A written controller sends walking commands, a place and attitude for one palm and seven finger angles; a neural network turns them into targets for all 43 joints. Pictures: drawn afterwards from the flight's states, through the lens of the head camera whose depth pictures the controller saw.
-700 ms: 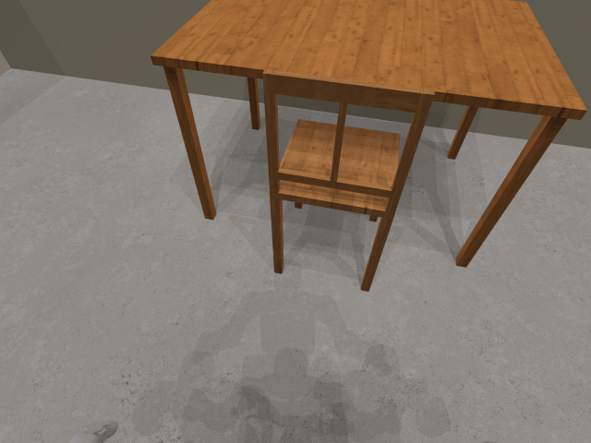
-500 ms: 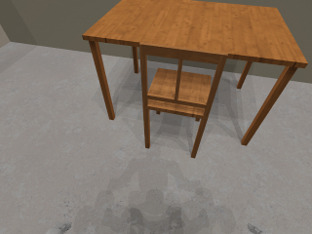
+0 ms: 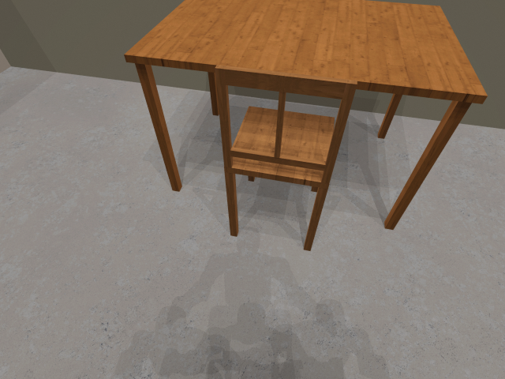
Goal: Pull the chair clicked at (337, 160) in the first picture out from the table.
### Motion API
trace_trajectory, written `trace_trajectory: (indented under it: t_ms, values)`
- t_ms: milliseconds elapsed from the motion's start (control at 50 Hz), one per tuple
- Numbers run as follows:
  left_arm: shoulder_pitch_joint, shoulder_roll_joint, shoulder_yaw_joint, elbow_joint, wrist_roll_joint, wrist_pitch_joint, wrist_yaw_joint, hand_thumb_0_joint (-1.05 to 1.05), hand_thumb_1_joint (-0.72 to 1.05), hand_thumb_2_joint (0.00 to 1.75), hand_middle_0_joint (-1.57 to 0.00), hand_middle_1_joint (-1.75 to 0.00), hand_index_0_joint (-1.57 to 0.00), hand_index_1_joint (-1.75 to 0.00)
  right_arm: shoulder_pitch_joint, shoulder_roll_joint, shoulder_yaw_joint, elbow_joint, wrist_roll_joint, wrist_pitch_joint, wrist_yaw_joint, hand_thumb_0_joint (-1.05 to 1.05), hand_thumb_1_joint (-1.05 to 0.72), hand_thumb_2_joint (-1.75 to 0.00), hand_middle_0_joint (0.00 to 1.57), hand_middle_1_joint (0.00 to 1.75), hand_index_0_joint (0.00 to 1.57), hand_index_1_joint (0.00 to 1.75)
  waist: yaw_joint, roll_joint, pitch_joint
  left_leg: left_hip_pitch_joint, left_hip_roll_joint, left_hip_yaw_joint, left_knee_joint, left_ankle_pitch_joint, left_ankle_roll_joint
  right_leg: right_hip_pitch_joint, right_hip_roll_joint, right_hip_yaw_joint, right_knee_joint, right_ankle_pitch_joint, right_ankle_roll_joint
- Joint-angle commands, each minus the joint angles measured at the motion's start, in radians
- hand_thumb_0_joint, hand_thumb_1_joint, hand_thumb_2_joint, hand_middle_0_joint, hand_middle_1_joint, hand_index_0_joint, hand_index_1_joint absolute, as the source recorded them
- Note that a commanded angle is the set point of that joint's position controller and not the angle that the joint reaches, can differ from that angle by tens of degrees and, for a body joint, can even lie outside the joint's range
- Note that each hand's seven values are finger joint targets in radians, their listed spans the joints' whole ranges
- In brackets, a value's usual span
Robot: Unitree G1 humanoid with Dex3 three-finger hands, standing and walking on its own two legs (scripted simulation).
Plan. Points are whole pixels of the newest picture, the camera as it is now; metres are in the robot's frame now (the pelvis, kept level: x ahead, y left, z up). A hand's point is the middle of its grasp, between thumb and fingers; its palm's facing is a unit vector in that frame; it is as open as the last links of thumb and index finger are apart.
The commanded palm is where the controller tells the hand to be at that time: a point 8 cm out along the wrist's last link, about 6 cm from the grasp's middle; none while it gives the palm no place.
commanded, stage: stand and wait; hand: left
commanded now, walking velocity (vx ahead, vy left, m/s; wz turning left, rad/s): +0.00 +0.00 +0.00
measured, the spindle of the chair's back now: (279, 126) +0.83 -0.04 -0.10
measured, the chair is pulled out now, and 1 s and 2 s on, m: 0.00 0.00 0.00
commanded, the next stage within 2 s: look at it before walking up in 0.12 s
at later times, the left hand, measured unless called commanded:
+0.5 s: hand out of the picture +0.08 +0.24 -0.15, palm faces -0.03 -0.94 -0.33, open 7.4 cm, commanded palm none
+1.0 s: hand out of the picture +0.07 +0.25 -0.15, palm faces -0.03 -0.94 -0.34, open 7.4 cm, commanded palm none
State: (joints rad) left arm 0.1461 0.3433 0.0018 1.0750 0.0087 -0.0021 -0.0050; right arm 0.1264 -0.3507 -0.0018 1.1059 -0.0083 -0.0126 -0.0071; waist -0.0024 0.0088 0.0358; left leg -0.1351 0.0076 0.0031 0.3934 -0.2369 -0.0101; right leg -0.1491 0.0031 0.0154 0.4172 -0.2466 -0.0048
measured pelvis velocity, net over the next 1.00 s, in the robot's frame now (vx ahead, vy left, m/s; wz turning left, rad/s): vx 0.00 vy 0.00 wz -0.02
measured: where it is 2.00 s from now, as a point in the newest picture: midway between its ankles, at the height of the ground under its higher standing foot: outside the picture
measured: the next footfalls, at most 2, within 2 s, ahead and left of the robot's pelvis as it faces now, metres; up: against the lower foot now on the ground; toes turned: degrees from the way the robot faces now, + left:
left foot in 1.90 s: +0.25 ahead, +0.07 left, +0.00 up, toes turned -4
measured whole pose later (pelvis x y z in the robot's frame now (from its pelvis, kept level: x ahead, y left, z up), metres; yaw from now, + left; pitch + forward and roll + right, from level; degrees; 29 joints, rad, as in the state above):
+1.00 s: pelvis +0.00 +0.00 +0.00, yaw -1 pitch -1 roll +0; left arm 0.14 0.34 0.01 1.08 0.01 -0.01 -0.01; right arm 0.10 -0.34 0.00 1.11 -0.01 -0.02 -0.01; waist 0.01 0.01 0.03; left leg -0.12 0.02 0.02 0.36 -0.22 -0.02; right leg -0.13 0.02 0.03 0.37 -0.22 -0.01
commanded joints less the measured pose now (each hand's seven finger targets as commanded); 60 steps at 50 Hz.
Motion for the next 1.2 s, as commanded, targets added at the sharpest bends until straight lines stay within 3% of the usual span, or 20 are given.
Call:
trace_trajectory:
  t_ms: [0,180,560,820,960,1180]
  values:
    - [-0.053,0.214,0.041,-0.063,-0.001,-0.028,0.019,0.00,0.90,0.90,-0.20,-0.30,-0.20,-0.30,-0.057,-0.196,-0.033,-0.069,0.000,-0.026,-0.011,0.00,-0.90,-0.90,0.20,0.30,0.20,0.30,0.003,-0.021,-0.096,0.014,0.107,-0.086,-0.055,0.189,0.039,0.028,-0.125,0.100,-0.061,0.234,-0.034]
    - [-0.059,0.214,0.040,-0.059,0.001,-0.029,0.017,0.00,0.90,0.90,-0.20,-0.30,-0.20,-0.30,-0.054,-0.191,-0.032,-0.062,-0.001,-0.023,-0.009,0.00,-0.90,-0.90,0.20,0.30,0.20,0.30,0.003,-0.026,-0.059,0.006,0.106,-0.086,-0.072,0.134,0.035,-0.007,-0.122,0.114,-0.094,0.160,-0.034]
    - [-0.055,0.208,0.041,-0.059,0.000,-0.031,0.017,0.00,0.90,0.90,-0.20,-0.30,-0.20,-0.30,-0.051,-0.193,-0.031,-0.057,0.000,-0.027,-0.012,0.00,-0.90,-0.90,0.20,0.30,0.20,0.30,0.001,-0.014,-0.092,0.028,0.112,-0.088,-0.073,0.198,0.031,0.024,-0.121,0.109,-0.088,0.238,-0.032]
    - [-0.048,0.207,0.041,-0.051,0.001,-0.028,0.017,0.00,0.90,0.90,-0.20,-0.30,-0.20,-0.30,-0.058,-0.194,-0.031,-0.054,0.001,-0.026,-0.013,0.00,-0.90,-0.90,0.20,0.30,0.20,0.30,0.003,-0.009,-0.069,0.033,0.116,-0.089,-0.090,0.194,0.033,0.018,-0.118,0.101,-0.099,0.224,-0.026]
    - [-0.048,0.213,0.050,-0.063,0.002,-0.024,0.014,0.00,0.90,0.90,-0.20,-0.30,-0.20,-0.30,-0.047,-0.200,-0.040,-0.063,0.000,-0.027,-0.017,0.00,-0.90,-0.90,0.20,0.30,0.20,0.30,-0.001,-0.016,-0.084,0.055,0.124,-0.058,-0.058,0.206,0.029,0.007,-0.112,0.132,-0.075,0.298,-0.038]
    - [0.041,0.100,0.040,-0.096,0.006,0.014,0.020,0.00,0.90,0.90,-0.20,-0.30,-0.20,-0.30,0.033,-0.072,-0.036,-0.098,-0.002,-0.003,-0.023,0.00,-0.90,-0.90,0.20,0.30,0.20,0.30,-0.002,-0.016,-0.061,0.012,0.133,-0.003,0.014,0.127,0.014,-0.084,-0.086,0.171,0.010,0.279,-0.029]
